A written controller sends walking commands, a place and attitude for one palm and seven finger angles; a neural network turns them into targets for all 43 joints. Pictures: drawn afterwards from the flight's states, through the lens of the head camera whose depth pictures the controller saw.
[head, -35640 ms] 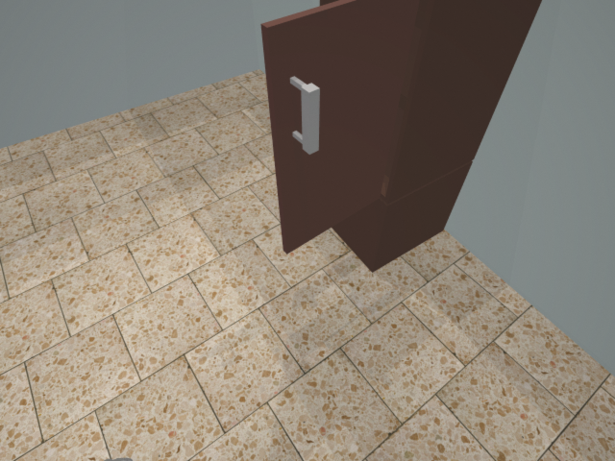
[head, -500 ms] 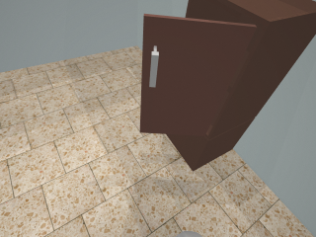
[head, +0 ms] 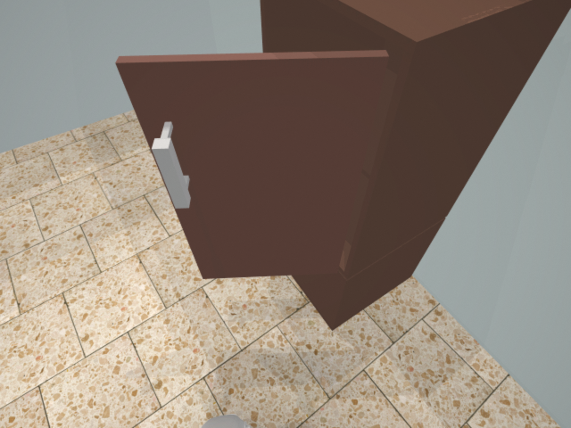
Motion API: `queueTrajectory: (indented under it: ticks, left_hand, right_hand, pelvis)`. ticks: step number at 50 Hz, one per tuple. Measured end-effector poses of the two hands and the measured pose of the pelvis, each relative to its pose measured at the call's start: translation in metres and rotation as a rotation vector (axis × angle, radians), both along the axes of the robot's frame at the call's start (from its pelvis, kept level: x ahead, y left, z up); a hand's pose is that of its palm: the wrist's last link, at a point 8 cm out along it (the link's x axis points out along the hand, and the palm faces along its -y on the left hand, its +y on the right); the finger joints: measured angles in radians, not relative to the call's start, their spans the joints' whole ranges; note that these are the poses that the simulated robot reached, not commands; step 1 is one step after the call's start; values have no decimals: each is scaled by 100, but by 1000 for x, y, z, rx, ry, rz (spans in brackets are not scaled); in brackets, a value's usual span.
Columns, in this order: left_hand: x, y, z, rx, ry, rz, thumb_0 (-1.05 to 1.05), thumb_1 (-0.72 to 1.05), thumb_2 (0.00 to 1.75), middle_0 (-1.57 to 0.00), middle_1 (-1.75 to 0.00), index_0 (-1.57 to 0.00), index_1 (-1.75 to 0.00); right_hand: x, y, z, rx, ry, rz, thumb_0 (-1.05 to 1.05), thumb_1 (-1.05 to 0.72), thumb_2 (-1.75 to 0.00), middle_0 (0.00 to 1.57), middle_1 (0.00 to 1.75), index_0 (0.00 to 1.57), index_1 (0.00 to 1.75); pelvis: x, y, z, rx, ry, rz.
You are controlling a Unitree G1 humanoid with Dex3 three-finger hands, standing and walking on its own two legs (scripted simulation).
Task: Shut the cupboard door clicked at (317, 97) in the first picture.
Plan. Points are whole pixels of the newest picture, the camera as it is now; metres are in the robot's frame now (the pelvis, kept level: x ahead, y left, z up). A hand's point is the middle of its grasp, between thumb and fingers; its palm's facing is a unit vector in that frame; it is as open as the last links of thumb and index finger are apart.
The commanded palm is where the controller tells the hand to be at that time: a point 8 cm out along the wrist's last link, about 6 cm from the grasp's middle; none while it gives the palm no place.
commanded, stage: come to a stop and stand still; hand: left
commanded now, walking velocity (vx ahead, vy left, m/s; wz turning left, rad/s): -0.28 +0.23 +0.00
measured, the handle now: (175, 166) +0.48 +0.20 +0.09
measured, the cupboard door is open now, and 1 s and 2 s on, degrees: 60 60 60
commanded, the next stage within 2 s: none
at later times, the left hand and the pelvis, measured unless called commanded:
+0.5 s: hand out of the picture +0.05 +0.22 -0.18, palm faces -0.01 -0.97 -0.24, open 7.4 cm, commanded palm none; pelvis +0.02 +0.03 -0.01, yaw -1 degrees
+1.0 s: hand out of the picture +0.04 +0.31 -0.17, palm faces -0.06 -0.97 -0.22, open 7.4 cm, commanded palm none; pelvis -0.03 +0.12 -0.01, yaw -4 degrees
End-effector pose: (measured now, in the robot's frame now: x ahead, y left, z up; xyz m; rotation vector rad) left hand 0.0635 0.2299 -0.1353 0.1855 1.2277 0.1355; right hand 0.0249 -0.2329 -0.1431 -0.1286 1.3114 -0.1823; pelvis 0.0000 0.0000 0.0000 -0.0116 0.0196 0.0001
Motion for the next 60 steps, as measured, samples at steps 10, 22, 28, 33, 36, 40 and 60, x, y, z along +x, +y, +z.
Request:
queueTrajectory:
  ticks: [10,22,28,33,36,40,60]
  left_hand:
    - [-4,-14,-18,-21,95,72,0,92,90,-20,-30,-20,-30]
    - [-19,22,-12,17,152,56,1,91,90,-20,-30,-21,-30]
    - [-10,64,-14,51,95,6,1,90,90,-20,-30,-21,-30]
    - [11,97,-10,63,-28,-26,1,90,90,-20,-30,-20,-30]
    - [21,109,-8,55,-85,-52,1,90,90,-20,-30,-20,-30]
    - [22,118,-3,39,-123,-80,1,91,90,-20,-30,-20,-30]
    - [-106,130,-15,5,141,-22,1,90,90,-20,-30,-20,-30]
  right_hand:
    - [100,11,3,8,-133,70,0,-91,-90,20,30,20,29]
    - [69,7,2,-42,-5,36,0,-91,-90,20,30,20,29]
    - [51,26,0,-68,-75,6,1,-91,-90,20,30,20,29]
    - [44,60,4,-62,-156,-13,1,-91,-90,20,30,20,29]
    - [37,83,8,-46,-196,-11,1,-91,-90,20,30,20,29]
    - [23,106,10,-23,-212,-14,0,-91,-90,20,30,20,29]
    - [-58,102,10,-55,-23,-37,1,-91,-90,20,30,21,29]
  pelvis:
    - [39,-6,-7,0,-31,-18]
    - [28,17,-5,22,-24,-18]
    - [23,49,-14,16,-23,-29]
    - [13,75,-16,4,-53,-61]
    - [2,89,-16,-5,-65,-74]
    - [-11,103,-13,-9,-67,-79]
    - [-39,120,-5,1,-71,-61]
